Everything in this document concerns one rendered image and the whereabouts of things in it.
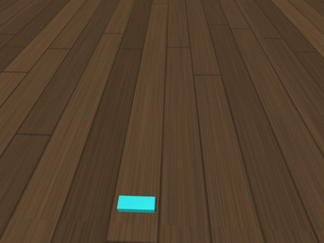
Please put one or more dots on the carton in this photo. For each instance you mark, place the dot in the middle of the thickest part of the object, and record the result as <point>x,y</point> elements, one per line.
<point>143,204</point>

